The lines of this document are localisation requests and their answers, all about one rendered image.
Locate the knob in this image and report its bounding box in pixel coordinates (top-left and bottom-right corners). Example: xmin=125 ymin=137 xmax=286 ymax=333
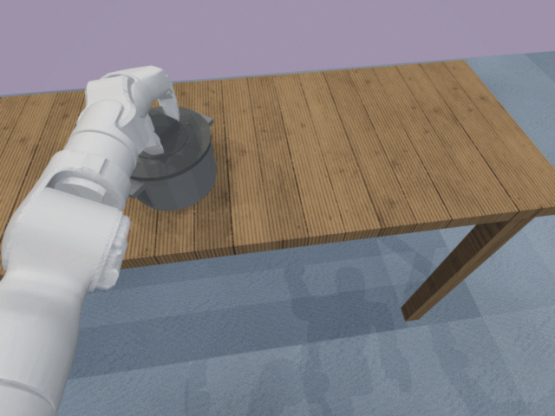
xmin=148 ymin=109 xmax=180 ymax=146

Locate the lid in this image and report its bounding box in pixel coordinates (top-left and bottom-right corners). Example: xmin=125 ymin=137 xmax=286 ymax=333
xmin=131 ymin=107 xmax=212 ymax=181

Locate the pot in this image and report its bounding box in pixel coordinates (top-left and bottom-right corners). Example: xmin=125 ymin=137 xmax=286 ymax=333
xmin=129 ymin=109 xmax=217 ymax=211

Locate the left robot upper arm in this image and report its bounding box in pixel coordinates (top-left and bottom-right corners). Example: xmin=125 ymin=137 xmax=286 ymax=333
xmin=0 ymin=187 xmax=131 ymax=416

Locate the left robot hand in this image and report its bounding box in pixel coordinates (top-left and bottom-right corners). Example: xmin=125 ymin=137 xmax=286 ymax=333
xmin=99 ymin=66 xmax=180 ymax=155

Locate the robot left forearm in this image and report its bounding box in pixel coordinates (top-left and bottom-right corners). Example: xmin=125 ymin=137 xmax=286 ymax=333
xmin=1 ymin=72 xmax=151 ymax=271

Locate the table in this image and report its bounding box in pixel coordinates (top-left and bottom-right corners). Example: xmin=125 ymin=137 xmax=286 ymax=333
xmin=0 ymin=60 xmax=555 ymax=322

